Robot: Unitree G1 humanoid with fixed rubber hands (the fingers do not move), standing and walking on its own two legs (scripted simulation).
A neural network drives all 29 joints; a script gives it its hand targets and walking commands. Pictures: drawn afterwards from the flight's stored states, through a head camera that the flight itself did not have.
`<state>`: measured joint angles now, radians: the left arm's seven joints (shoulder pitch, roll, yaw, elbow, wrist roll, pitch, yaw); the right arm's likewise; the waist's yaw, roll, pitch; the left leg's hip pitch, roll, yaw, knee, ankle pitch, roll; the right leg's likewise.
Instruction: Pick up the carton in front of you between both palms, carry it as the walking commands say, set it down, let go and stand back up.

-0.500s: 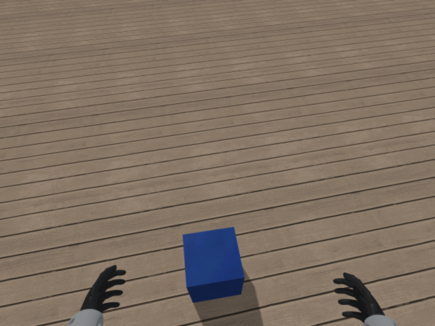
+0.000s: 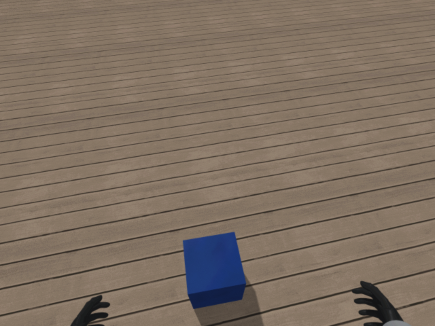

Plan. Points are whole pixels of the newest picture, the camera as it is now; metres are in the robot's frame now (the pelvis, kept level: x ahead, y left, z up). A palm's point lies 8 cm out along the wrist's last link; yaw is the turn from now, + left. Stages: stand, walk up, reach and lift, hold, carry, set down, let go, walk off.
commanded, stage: stand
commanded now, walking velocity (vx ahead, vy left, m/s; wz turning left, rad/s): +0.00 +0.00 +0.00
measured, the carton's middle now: (213, 271) +0.41 +0.05 -0.65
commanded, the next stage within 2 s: none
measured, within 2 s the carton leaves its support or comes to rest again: neither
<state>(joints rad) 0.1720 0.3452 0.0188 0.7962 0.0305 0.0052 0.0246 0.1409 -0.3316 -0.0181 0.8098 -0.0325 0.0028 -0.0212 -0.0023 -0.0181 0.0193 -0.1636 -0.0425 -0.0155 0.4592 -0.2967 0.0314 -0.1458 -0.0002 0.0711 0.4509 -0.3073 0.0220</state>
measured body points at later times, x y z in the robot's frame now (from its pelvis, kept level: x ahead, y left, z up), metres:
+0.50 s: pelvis -0.02 -0.01 +0.01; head -0.01 -0.01 +0.45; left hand +0.10 +0.29 -0.11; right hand +0.09 -0.32 -0.11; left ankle -0.03 +0.10 -0.74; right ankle -0.04 -0.14 -0.74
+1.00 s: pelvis -0.03 -0.01 +0.01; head -0.03 -0.01 +0.46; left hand +0.07 +0.30 -0.11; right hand +0.07 -0.33 -0.11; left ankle -0.03 +0.10 -0.74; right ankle -0.04 -0.14 -0.74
